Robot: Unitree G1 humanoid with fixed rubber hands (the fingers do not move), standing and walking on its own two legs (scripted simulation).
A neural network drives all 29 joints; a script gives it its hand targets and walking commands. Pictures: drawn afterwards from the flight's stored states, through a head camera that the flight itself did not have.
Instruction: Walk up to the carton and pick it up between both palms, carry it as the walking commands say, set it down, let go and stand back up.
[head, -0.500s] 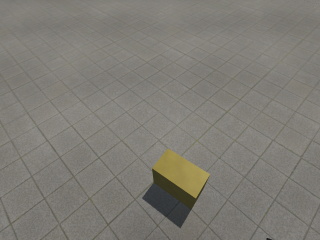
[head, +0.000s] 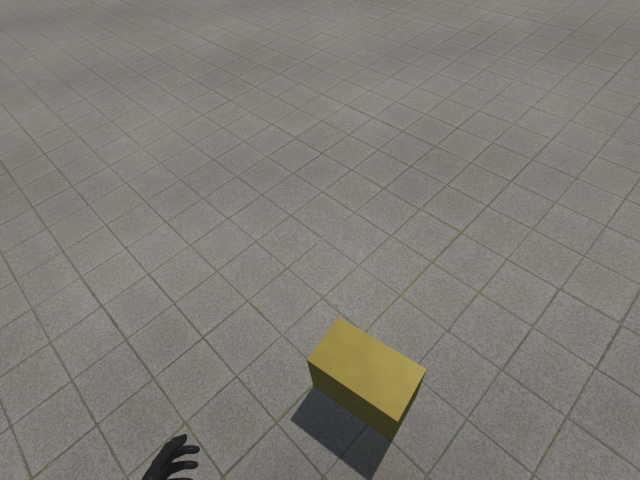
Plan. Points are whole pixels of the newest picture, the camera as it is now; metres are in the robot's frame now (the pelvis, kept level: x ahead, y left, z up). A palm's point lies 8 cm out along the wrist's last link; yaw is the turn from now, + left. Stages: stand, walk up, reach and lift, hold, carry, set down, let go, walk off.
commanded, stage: walk up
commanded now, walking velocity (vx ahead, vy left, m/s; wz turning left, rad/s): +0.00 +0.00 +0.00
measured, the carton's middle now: (364, 378) +0.47 -0.05 -0.66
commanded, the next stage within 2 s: none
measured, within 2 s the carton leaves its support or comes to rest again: neither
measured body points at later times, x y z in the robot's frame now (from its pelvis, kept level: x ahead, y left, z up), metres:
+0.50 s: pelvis -0.03 +0.03 +0.00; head -0.03 +0.04 +0.45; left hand +0.03 +0.28 -0.15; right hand +0.05 -0.24 -0.13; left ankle -0.03 +0.15 -0.73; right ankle +0.04 -0.09 -0.73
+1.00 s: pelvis +0.01 +0.02 +0.01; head +0.02 -0.03 +0.45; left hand +0.07 +0.29 -0.11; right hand +0.06 -0.24 -0.15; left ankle +0.01 +0.21 -0.64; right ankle -0.01 -0.07 -0.73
